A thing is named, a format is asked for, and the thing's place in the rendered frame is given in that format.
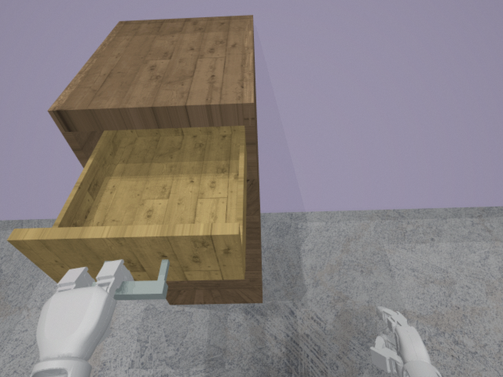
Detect cabinet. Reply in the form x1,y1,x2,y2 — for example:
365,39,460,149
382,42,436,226
48,15,263,305

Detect drawer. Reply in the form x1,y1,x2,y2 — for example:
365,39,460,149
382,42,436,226
7,126,247,283

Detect robot left forearm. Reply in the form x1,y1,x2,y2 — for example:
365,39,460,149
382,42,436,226
30,357,92,377

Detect robot left hand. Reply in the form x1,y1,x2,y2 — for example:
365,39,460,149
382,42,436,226
36,259,134,362

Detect robot right hand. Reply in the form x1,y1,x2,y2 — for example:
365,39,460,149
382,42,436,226
370,306,431,377

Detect handle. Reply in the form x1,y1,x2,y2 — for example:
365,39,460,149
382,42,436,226
91,259,170,300

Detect robot right forearm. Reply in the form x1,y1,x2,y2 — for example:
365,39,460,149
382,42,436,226
402,361,442,377

